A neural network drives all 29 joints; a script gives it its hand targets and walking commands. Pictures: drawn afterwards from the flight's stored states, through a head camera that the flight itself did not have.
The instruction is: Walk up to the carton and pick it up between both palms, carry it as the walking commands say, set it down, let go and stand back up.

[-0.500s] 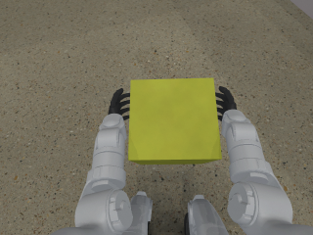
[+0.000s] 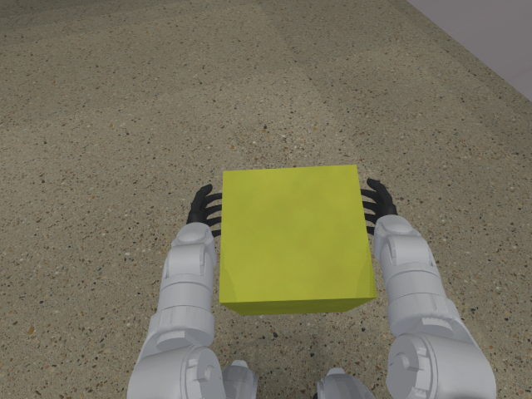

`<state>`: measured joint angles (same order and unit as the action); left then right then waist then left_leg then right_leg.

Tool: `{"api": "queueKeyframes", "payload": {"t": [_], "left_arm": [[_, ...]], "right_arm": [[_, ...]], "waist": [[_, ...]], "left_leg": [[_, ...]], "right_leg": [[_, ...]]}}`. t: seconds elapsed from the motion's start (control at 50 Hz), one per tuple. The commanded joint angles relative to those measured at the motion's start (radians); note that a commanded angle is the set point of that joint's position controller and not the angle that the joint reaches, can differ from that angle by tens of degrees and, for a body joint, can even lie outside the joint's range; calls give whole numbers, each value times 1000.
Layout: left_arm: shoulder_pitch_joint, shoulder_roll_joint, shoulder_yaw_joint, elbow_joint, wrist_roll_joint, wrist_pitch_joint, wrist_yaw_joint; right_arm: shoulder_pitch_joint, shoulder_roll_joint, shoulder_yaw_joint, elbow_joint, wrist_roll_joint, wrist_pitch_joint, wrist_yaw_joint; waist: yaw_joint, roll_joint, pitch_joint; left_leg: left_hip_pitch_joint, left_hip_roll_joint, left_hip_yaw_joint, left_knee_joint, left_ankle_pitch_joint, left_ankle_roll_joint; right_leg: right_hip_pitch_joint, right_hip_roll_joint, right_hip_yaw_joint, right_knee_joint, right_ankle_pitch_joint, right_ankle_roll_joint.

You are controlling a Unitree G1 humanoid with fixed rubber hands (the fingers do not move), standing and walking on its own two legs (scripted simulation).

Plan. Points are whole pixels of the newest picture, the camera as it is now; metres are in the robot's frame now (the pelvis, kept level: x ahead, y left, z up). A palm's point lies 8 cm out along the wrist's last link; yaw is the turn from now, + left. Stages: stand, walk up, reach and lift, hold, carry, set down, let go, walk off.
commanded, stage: reach and lift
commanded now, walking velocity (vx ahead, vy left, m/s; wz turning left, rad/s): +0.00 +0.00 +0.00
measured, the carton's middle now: (291, 250) +0.36 +0.01 -0.07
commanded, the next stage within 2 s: hold in 1.90 s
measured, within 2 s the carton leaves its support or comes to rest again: neither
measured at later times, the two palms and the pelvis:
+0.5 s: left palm (200, 229) +0.33 +0.14 +0.06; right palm (409, 223) +0.35 -0.15 +0.06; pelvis +0.02 +0.00 +0.03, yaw +1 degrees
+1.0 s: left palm (189, 217) +0.32 +0.15 +0.11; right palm (422, 217) +0.33 -0.15 +0.11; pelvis +0.02 +0.00 +0.04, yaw +1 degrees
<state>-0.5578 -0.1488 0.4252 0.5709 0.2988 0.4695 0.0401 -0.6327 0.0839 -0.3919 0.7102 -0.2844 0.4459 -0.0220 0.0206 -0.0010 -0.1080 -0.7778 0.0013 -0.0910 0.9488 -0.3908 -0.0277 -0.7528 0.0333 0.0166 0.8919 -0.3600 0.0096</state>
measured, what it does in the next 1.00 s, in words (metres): stands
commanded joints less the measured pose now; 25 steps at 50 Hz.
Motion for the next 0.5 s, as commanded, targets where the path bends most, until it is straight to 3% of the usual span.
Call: {"api": "queueKeyframes", "payload": {"t": [0.0, 0.02, 0.04, 0.06, 0.08, 0.1, 0.12, 0.14, 0.16, 0.18, 0.2, 0.22, 0.24, 0.26, 0.28, 0.3, 0.32, 0.34, 0.36, 0.38, 0.4, 0.42, 0.44, 0.46, 0.48], "left_arm": [[-520, -1048, -555, 3, -161, 15, -230], [-520, -1070, -595, -41, -177, 13, -237], [-449, -1105, -639, -60, -204, 12, -232], [-509, -1032, -604, -68, -189, -10, -230], [-495, -1036, -652, -120, -212, -21, -223], [-407, -1060, -690, -137, -208, -8, -220], [-417, -1061, -669, -105, -212, -14, -220], [-370, -1031, -641, -56, -205, -4, -215], [-370, -1047, -661, -99, -215, -3, -215], [-455, -1073, -751, -220, -264, -24, -213], [-431, -1061, -689, -121, -249, 2, -215], [-459, -1050, -656, -135, -241, -1, -218], [-401, -995, -573, -20, -175, 30, -220], [-388, -1002, -580, -24, -178, 26, -232], [-383, -961, -564, -49, -161, 39, -233], [-463, -1001, -614, -105, -184, 38, -231], [-484, -1021, -638, -104, -199, 44, -231], [-471, -1052, -646, -92, -231, 52, -239], [-502, -1042, -638, -85, -223, 52, -242], [-487, -1014, -605, -84, -209, 59, -238], [-525, -1023, -630, -130, -235, 71, -241], [-478, -1054, -609, -81, -220, 83, -237], [-548, -991, -650, -179, -242, 81, -241], [-568, -1064, -681, -173, -283, 99, -245], [-435, -1012, -605, -91, -226, 114, -240]], "right_arm": [[-333, 1064, 357, 60, 124, 15, 280], [-326, 1068, 406, -31, 135, 9, 269], [-372, 1107, 463, -106, 187, -1, 273], [-349, 1079, 453, -52, 167, 1, 277], [-391, 1115, 526, -128, 222, -15, 274], [-311, 1101, 514, -123, 221, -6, 282], [-426, 1074, 531, -187, 231, -21, 273], [-284, 1069, 504, -110, 208, -6, 264], [-295, 1068, 537, -131, 232, -1, 270], [-386, 1121, 622, -232, 300, -17, 278], [-273, 1036, 507, -89, 221, 11, 270], [-399, 1092, 546, -164, 248, 11, 273], [-317, 1050, 474, -58, 191, 38, 272], [-341, 1074, 491, -62, 195, 50, 263], [-276, 1059, 451, -43, 180, 58, 269], [-271, 1084, 478, -32, 180, 66, 264], [-364, 1077, 516, -125, 219, 60, 267], [-418, 1091, 543, -153, 237, 66, 266], [-357, 1093, 525, -147, 211, 75, 254], [-429, 1104, 551, -161, 237, 78, 254], [-365, 1103, 525, -122, 219, 100, 261], [-424, 1107, 536, -129, 244, 108, 268], [-291, 1096, 475, -40, 193, 135, 265], [-397, 1114, 546, -162, 249, 121, 266], [-344, 1137, 530, -87, 247, 150, 265]], "waist": [[-60, 114, -360], [-75, 96, -366], [-60, 61, -567], [-37, 90, -386], [-15, 67, -508], [-44, 73, -527], [-26, 62, -486], [-46, 30, -401], [6, 63, -432], [6, 59, -529], [-74, 84, -357], [-37, 5, -434], [-28, 22, -198], [-32, -13, -178], [-48, 14, -168], [-37, 54, -192], [-17, 72, -226], [-27, 12, -303], [-52, -7, -217], [-31, 20, -239], [-52, 4, -241], [-14, 60, -232], [-83, 21, -185], [-48, 1, -252], [-9, -11, -184]], "left_leg": [[381, -101, 16, -318, 346, -9], [397, -119, 29, -309, 372, -9], [527, -107, 3, -309, 491, -11], [432, -109, 6, -322, 456, -6], [523, -101, 1, -319, 496, -1], [624, -101, -3, -334, 581, -17], [550, -104, 0, -331, 556, -7], [544, -105, -3, -353, 544, 2], [582, -102, -2, -348, 577, -6], [627, -102, -4, -351, 612, -11], [595, -84, -32, -387, 520, -13], [555, -106, -8, -374, 386, 9], [451, -101, 11, -397, 250, 8], [465, -91, -6, -427, 274, 28], [457, -107, 16, -432, 270, 21], [517, -100, 10, -429, 264, 29], [547, -98, 12, -439, 289, 23], [559, -91, 5, -416, 319, 25], [516, -108, 20, -418, 321, 27], [567, -98, 17, -426, 259, 37], [558, -95, 23, -444, 234, 23], [588, -94, 25, -443, 265, 25], [593, -89, 24, -448, 260, 24], [582, -99, 20, -442, 267, 12], [601, -88, 28, -453, 349, 24]], "right_leg": [[265, 85, 47, -239, 284, -37], [313, 79, 50, -258, 324, -25], [400, 93, 41, -257, 397, -16], [336, 85, 48, -255, 381, -18], [370, 86, 57, -249, 414, -9], [367, 99, 41, -286, 419, -5], [396, 90, 54, -283, 447, -5], [424, 73, 62, -318, 469, -9], [430, 84, 62, -302, 475, -8], [481, 87, 68, -303, 488, -5], [404, 75, 64, -336, 382, -13], [477, 64, 71, -340, 327, -8], [402, 46, 63, -372, 213, -18], [412, 43, 64, -376, 229, -6], [453, 53, 56, -391, 265, -1], [437, 45, 75, -383, 244, -15], [458, 54, 50, -368, 260, -10], [514, 63, 55, -362, 294, -5], [472, 44, 56, -385, 308, 1], [467, 31, 66, -389, 232, -3], [481, 49, 41, -384, 210, -1], [473, 46, 46, -373, 225, -9], [441, 48, 62, -403, 227, -6], [530, 59, 40, -385, 248, -12], [506, 54, 50, -400, 311, 3]]}}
